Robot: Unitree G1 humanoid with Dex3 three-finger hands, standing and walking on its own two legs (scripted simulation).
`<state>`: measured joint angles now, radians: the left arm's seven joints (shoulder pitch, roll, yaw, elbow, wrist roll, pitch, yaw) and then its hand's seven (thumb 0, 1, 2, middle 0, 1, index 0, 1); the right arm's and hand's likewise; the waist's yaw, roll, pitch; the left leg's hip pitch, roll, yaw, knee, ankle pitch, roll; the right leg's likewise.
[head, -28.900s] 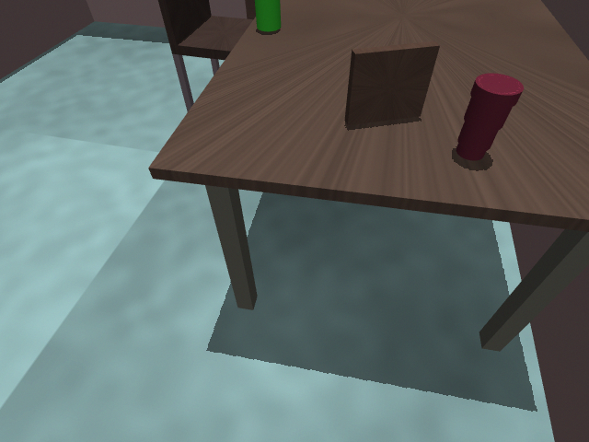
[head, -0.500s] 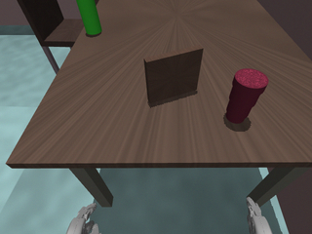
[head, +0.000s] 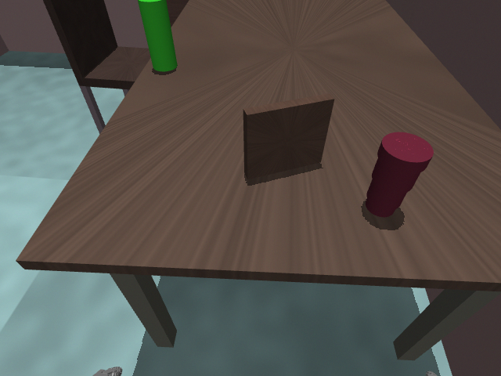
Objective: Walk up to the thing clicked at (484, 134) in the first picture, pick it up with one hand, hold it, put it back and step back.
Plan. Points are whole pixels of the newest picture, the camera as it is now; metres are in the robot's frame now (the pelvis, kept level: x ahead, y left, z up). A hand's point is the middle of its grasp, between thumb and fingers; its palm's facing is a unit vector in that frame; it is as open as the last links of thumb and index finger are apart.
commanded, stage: home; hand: right
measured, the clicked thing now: (392, 179) +0.48 -0.23 +0.06
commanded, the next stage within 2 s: stand in 1.64 s
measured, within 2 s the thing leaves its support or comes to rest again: neither
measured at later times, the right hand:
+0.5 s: hand out of the picture +0.03 -0.26 -0.15, palm faces -0.07 +0.93 -0.35, open 17.3 cm
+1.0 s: hand out of the picture +0.06 -0.27 -0.15, palm faces -0.07 +0.93 -0.37, open 17.2 cm
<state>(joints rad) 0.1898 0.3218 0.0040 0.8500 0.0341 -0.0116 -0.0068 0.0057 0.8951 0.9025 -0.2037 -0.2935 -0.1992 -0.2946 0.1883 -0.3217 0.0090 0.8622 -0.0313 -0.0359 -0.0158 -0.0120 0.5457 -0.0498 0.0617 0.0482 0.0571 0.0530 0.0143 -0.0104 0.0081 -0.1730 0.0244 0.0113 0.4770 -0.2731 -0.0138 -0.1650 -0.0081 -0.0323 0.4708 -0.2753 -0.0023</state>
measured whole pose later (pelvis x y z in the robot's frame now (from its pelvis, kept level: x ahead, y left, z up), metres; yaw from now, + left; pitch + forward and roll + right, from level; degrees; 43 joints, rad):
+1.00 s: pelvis -0.01 -0.01 +0.01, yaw +1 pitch -3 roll +0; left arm 0.13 0.35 0.00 1.14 0.02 -0.01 -0.01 0.00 0.90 0.90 -0.20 -0.29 -0.20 -0.29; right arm 0.14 -0.37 0.03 1.11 -0.02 -0.01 -0.01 -0.01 0.49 -0.08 0.06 0.06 0.06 0.06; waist 0.01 0.01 0.05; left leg -0.11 0.04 -0.01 0.34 -0.18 -0.03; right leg -0.08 0.01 -0.05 0.31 -0.17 -0.02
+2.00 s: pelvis -0.01 +0.00 +0.01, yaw +1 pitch -2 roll +0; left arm 0.13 0.35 0.00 1.14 0.01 -0.01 -0.01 0.00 0.90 0.90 -0.20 -0.30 -0.20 -0.30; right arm 0.13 -0.36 0.02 1.13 -0.02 -0.01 -0.01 -0.01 0.09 -0.49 0.17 0.23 0.17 0.24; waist 0.00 0.01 0.05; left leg -0.10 0.02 -0.01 0.32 -0.18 -0.01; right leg -0.08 -0.01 -0.06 0.30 -0.18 0.00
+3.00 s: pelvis +0.00 +0.00 +0.01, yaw +2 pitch -2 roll +0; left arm 0.12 0.35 0.00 1.13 0.01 -0.01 -0.01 0.00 0.90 0.90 -0.20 -0.30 -0.20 -0.30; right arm 0.12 -0.35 0.02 1.13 -0.01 -0.01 -0.01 0.00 -0.90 -0.90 0.20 0.30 0.20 0.30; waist 0.00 0.01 0.05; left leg -0.09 0.01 -0.02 0.31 -0.19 -0.01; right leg -0.06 -0.02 -0.06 0.29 -0.19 0.00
